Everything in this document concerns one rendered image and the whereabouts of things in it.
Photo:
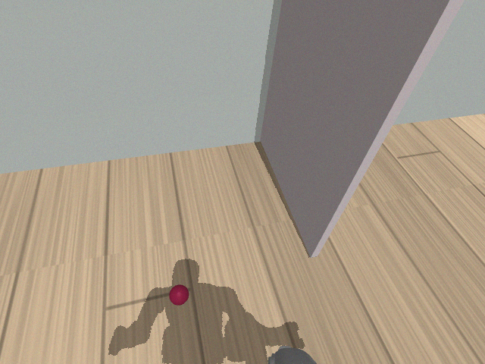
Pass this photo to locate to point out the ball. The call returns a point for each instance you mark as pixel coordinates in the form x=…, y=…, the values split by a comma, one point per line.
x=179, y=294

